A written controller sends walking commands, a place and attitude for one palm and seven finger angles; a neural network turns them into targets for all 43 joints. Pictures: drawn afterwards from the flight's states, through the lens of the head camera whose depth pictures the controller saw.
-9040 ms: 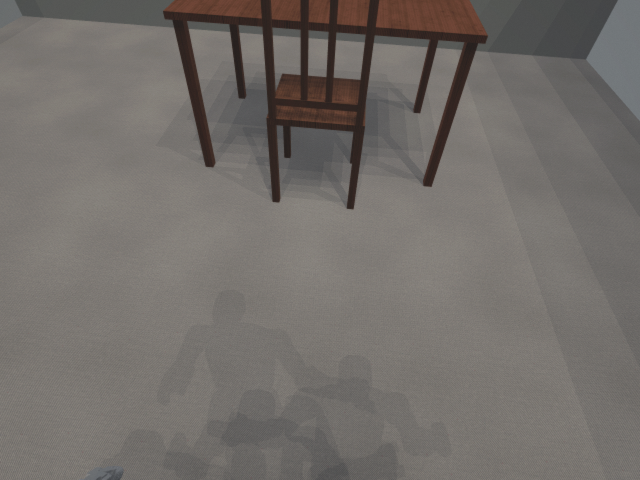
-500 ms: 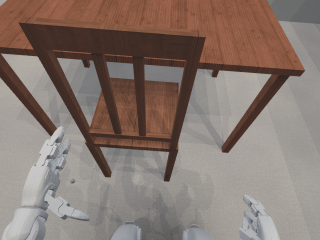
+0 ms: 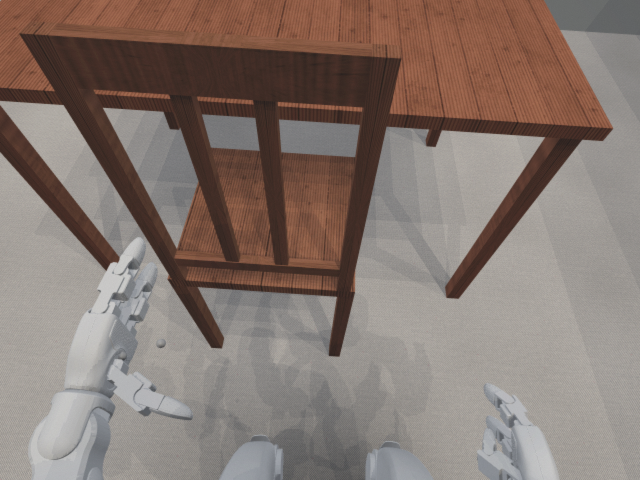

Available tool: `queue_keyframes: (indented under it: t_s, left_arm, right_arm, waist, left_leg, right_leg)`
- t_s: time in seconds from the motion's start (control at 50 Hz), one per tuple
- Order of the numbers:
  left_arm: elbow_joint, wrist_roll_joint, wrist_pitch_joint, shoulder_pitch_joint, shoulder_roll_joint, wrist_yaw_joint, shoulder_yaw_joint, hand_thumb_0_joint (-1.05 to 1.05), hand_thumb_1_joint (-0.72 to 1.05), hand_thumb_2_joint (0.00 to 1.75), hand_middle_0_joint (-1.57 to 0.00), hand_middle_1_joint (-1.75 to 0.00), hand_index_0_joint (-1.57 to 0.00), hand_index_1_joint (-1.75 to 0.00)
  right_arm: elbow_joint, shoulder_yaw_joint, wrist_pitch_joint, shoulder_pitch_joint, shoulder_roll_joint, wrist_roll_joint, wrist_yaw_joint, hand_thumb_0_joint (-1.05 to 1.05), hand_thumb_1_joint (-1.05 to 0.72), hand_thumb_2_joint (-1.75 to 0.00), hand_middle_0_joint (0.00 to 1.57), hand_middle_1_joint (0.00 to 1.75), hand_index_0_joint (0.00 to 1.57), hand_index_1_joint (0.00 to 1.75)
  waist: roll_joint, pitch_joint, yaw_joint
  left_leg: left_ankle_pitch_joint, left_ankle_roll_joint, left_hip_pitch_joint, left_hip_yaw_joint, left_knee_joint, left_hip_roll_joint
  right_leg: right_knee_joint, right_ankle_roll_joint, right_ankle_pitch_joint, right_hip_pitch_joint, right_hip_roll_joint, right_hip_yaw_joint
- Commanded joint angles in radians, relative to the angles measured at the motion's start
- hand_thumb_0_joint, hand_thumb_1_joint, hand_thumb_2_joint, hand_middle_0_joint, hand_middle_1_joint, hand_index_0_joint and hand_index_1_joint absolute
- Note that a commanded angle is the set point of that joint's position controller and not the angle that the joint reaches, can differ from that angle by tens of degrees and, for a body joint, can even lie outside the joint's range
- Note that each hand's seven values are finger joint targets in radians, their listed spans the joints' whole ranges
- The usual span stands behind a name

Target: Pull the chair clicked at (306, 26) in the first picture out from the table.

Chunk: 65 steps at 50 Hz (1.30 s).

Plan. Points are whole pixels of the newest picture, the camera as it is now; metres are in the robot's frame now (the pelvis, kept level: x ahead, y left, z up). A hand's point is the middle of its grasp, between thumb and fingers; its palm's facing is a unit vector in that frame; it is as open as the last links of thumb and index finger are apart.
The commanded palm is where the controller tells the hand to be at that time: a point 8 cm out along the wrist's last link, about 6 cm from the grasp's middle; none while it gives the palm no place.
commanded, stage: aim the fingers beside a spindle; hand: left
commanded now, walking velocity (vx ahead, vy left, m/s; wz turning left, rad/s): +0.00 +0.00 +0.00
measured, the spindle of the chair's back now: (214, 195) +0.50 +0.18 +0.02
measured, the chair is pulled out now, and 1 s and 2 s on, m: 0.00 0.00 0.00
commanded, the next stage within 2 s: push the fingers through the gap in 1.72 s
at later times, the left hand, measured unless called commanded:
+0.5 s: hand (184, 315) +0.31 +0.18 +0.01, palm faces -0.04 -1.00 -0.05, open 17.0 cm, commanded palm +0.29 +0.23 +0.02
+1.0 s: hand (210, 292) +0.35 +0.16 -0.01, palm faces -0.06 -1.00 -0.03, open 17.0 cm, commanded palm +0.33 +0.21 -0.01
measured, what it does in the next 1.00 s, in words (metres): stands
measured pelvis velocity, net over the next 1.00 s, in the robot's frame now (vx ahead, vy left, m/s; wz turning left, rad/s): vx -0.01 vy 0.01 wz -0.02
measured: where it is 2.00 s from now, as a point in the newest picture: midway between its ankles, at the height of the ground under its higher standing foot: outside the picture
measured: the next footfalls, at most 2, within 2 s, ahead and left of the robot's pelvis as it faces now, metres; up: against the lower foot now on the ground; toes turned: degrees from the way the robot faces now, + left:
none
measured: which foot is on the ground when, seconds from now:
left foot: down 0.00-1.00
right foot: down 0.00-1.00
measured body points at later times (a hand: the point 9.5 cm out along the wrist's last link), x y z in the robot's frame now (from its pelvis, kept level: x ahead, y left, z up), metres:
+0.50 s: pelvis -0.01 +0.00 -0.01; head +0.09 +0.00 +0.43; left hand +0.30 +0.23 +0.02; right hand +0.15 -0.26 -0.11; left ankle +0.02 +0.10 -0.66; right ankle +0.02 -0.11 -0.66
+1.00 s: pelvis -0.01 +0.01 -0.03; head +0.11 +0.01 +0.41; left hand +0.35 +0.22 +0.00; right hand +0.13 -0.25 -0.13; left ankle +0.02 +0.10 -0.66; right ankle +0.02 -0.11 -0.66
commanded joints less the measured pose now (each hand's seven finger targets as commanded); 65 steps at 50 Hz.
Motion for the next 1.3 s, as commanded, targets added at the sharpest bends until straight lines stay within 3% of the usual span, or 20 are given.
queue_keyframes:
  t_s: [0.0,0.06,0.14,0.24,0.3,0.52,0.6,0.64,0.68,0.7,0.74,0.8,0.86,0.9,1.06,1.1,1.12,1.18,1.26,1.28]
  left_arm:
    - [-0.178,-0.013,-0.073,-0.14,0.154,0.021,0.074,0.0,-0.5,0.3,-0.06,-0.08,-0.06,-0.08]
    - [-0.157,-0.012,-0.074,-0.109,0.148,0.029,0.079,0.0,-0.5,0.3,-0.06,-0.08,-0.06,-0.08]
    - [-0.134,-0.003,-0.085,-0.158,0.146,0.035,0.066,0.0,-0.5,0.3,-0.06,-0.08,-0.06,-0.08]
    - [-0.13,0.004,-0.099,-0.229,0.119,0.041,0.03,0.0,-0.5,0.3,-0.06,-0.08,-0.06,-0.08]
    - [-0.083,0.01,-0.102,-0.274,0.156,0.046,0.07,0.0,-0.5,0.3,-0.06,-0.08,-0.06,-0.08]
    - [-0.023,0.021,-0.093,-0.389,0.127,0.05,0.035,0.0,-0.5,0.3,-0.06,-0.08,-0.06,-0.08]
    - [-0.006,0.031,-0.087,-0.383,0.108,0.068,0.022,0.0,-0.5,0.3,-0.06,-0.08,-0.06,-0.08]
    - [0.014,0.043,-0.093,-0.421,0.142,0.082,0.049,0.0,-0.5,0.3,-0.06,-0.08,-0.06,-0.08]
    - [0.006,0.049,-0.102,-0.443,0.125,0.092,0.033,0.0,-0.5,0.3,-0.06,-0.08,-0.06,-0.08]
    - [0.028,0.05,-0.103,-0.462,0.133,0.098,0.042,0.0,-0.5,0.3,-0.06,-0.08,-0.06,-0.08]
    - [0.04,0.059,-0.113,-0.522,0.131,0.103,0.031,0.0,-0.5,0.3,-0.06,-0.08,-0.06,-0.08]
    - [0.052,0.06,-0.121,-0.525,0.138,0.104,0.04,0.0,-0.5,0.3,-0.06,-0.08,-0.06,-0.08]
    - [0.052,0.064,-0.119,-0.553,0.092,0.101,-0.008,0.0,-0.5,0.3,-0.06,-0.08,-0.06,-0.08]
    - [0.085,0.065,-0.111,-0.553,0.093,0.105,-0.005,0.0,-0.5,0.3,-0.06,-0.08,-0.06,-0.08]
    - [0.123,0.088,-0.129,-0.617,0.13,0.144,0.039,0.0,-0.5,0.3,-0.06,-0.08,-0.06,-0.08]
    - [0.119,0.093,-0.138,-0.637,0.093,0.147,0.005,0.0,-0.5,0.3,-0.06,-0.08,-0.06,-0.08]
    - [0.116,0.093,-0.141,-0.651,0.11,0.149,0.014,0.0,-0.5,0.3,-0.06,-0.08,-0.06,-0.08]
    - [0.08,0.088,-0.143,-0.59,0.101,0.146,0.011,0.0,-0.5,0.3,-0.06,-0.08,-0.06,-0.08]
    - [0.112,0.083,-0.123,-0.584,0.079,0.141,-0.011,0.0,-0.5,0.3,-0.06,-0.08,-0.06,-0.08]
    - [0.114,0.082,-0.124,-0.58,0.103,0.142,0.015,0.0,-0.5,0.3,-0.06,-0.08,-0.06,-0.08]
  right_arm:
    - [-0.134,-0.063,-0.044,-0.002,-0.137,0.001,-0.008,0.0,-0.9,-0.9,0.2,0.3,0.2,0.3]
    - [-0.136,-0.067,-0.037,0.003,-0.138,0.0,-0.003,0.0,-0.9,-0.9,0.2,0.3,0.2,0.3]
    - [-0.13,-0.066,-0.03,-0.001,-0.139,-0.001,0.0,0.0,-0.9,-0.9,0.2,0.3,0.2,0.3]
    - [-0.122,-0.069,-0.03,0.005,-0.141,-0.004,0.001,0.0,-0.9,-0.9,0.2,0.3,0.2,0.3]
    - [-0.114,-0.069,-0.021,0.007,-0.143,-0.003,-0.001,0.0,-0.9,-0.9,0.2,0.3,0.2,0.3]
    - [-0.108,-0.07,-0.003,0.022,-0.144,-0.005,0.001,0.0,-0.9,-0.9,0.2,0.3,0.2,0.3]
    - [-0.115,-0.072,0.011,0.024,-0.143,-0.007,0.011,0.0,-0.9,-0.9,0.2,0.3,0.2,0.3]
    - [-0.105,-0.072,0.02,0.03,-0.147,-0.008,0.01,0.0,-0.9,-0.9,0.2,0.3,0.2,0.3]
    - [-0.112,-0.07,0.025,0.021,-0.142,-0.01,0.014,0.0,-0.9,-0.9,0.2,0.3,0.2,0.3]
    - [-0.107,-0.07,0.029,0.026,-0.143,-0.01,0.014,0.0,-0.9,-0.9,0.2,0.3,0.2,0.3]
    - [-0.103,-0.068,0.033,0.027,-0.146,-0.011,0.012,0.0,-0.9,-0.9,0.2,0.3,0.2,0.3]
    - [-0.1,-0.071,0.037,0.032,-0.146,-0.014,0.014,0.0,-0.9,-0.9,0.2,0.3,0.2,0.3]
    - [-0.097,-0.073,0.04,0.039,-0.145,-0.014,0.019,0.0,-0.9,-0.9,0.2,0.3,0.2,0.3]
    - [-0.091,-0.076,0.048,0.045,-0.149,-0.013,0.021,0.0,-0.9,-0.9,0.2,0.3,0.2,0.3]
    - [-0.091,-0.074,0.076,0.053,-0.146,-0.018,0.03,0.0,-0.9,-0.9,0.2,0.3,0.2,0.3]
    - [-0.092,-0.075,0.079,0.049,-0.141,-0.02,0.034,0.0,-0.9,-0.9,0.2,0.3,0.2,0.3]
    - [-0.088,-0.075,0.082,0.052,-0.144,-0.019,0.035,0.0,-0.9,-0.9,0.2,0.3,0.2,0.3]
    - [-0.102,-0.079,0.087,0.052,-0.14,-0.019,0.039,0.0,-0.9,-0.9,0.2,0.3,0.2,0.3]
    - [-0.099,-0.074,0.096,0.05,-0.141,-0.014,0.04,0.0,-0.9,-0.9,0.2,0.3,0.2,0.3]
    - [-0.097,-0.077,0.097,0.049,-0.143,-0.012,0.038,0.0,-0.9,-0.9,0.2,0.3,0.2,0.3]
  waist:
    - [0.044,-0.256,-0.002]
    - [0.002,-0.292,0.002]
    - [0.014,-0.264,-0.005]
    - [0.012,-0.289,-0.018]
    - [-0.009,-0.277,-0.014]
    - [0.039,-0.345,-0.013]
    - [0.004,-0.358,-0.015]
    - [-0.006,-0.348,-0.02]
    - [0.032,-0.351,-0.015]
    - [0.008,-0.337,-0.02]
    - [0.017,-0.339,-0.029]
    - [0.035,-0.38,-0.019]
    - [0.05,-0.409,-0.029]
    - [0.014,-0.391,-0.035]
    - [0.006,-0.42,-0.021]
    - [0.029,-0.428,-0.027]
    - [0.021,-0.428,-0.029]
    - [0.05,-0.475,-0.012]
    - [-0.007,-0.406,-0.034]
    - [-0.004,-0.404,-0.027]
  left_leg:
    - [0.277,-0.004,0.165,-0.055,-0.167,-0.03]
    - [0.304,-0.001,0.157,-0.049,-0.157,-0.03]
    - [0.266,-0.001,0.131,-0.046,-0.149,-0.03]
    - [0.281,0.001,0.134,-0.048,-0.126,-0.03]
    - [0.231,0.001,0.097,-0.046,-0.122,-0.032]
    - [0.282,-0.002,0.124,-0.053,-0.1,-0.028]
    - [0.288,-0.001,0.106,-0.05,-0.09,-0.03]
    - [0.283,-0.002,0.087,-0.055,-0.084,-0.026]
    - [0.269,-0.005,0.091,-0.052,-0.084,-0.029]
    - [0.248,-0.004,0.077,-0.053,-0.082,-0.029]
    - [0.236,-0.002,0.071,-0.057,-0.074,-0.029]
    - [0.267,-0.005,0.097,-0.059,-0.068,-0.027]
    - [0.302,-0.006,0.122,-0.066,-0.059,-0.024]
    - [0.294,-0.007,0.106,-0.068,-0.056,-0.023]
    - [0.295,-0.007,0.061,-0.063,-0.035,-0.028]
    - [0.291,-0.009,0.071,-0.063,-0.028,-0.028]
    - [0.282,-0.009,0.072,-0.065,-0.027,-0.026]
    - [0.341,-0.012,0.117,-0.066,-0.035,-0.025]
    - [0.28,-0.005,0.053,-0.062,-0.035,-0.028]
    - [0.261,-0.005,0.046,-0.058,-0.033,-0.029]
  right_leg:
    - [-0.138,-0.004,0.212,0.154,0.034,0.066]
    - [-0.133,-0.001,0.25,0.183,0.035,0.072]
    - [-0.13,-0.002,0.215,0.152,0.034,0.077]
    - [-0.112,-0.002,0.233,0.127,0.031,0.079]
    - [-0.111,-0.001,0.189,0.121,0.029,0.088]
    - [-0.073,-0.006,0.232,0.087,0.03,0.083]
    - [-0.065,-0.003,0.247,0.092,0.03,0.084]
    - [-0.053,-0.005,0.241,0.08,0.032,0.081]
    - [-0.05,-0.007,0.222,0.065,0.029,0.084]
    - [-0.052,-0.006,0.205,0.058,0.031,0.084]
    - [-0.046,-0.008,0.188,0.036,0.033,0.084]
    - [-0.034,-0.011,0.211,0.037,0.032,0.085]
    - [-0.021,-0.01,0.229,0.014,0.031,0.08]
    - [-0.02,-0.008,0.226,0.004,0.032,0.076]
    - [0.01,-0.011,0.238,0.013,0.033,0.083]
    - [0.014,-0.011,0.229,-0.009,0.033,0.084]
    - [0.014,-0.012,0.223,-0.01,0.034,0.084]
    - [0.019,-0.014,0.261,0.009,0.034,0.081]
    - [0.004,-0.008,0.235,0.009,0.036,0.082]
    - [-0.001,-0.009,0.222,0.01,0.036,0.088]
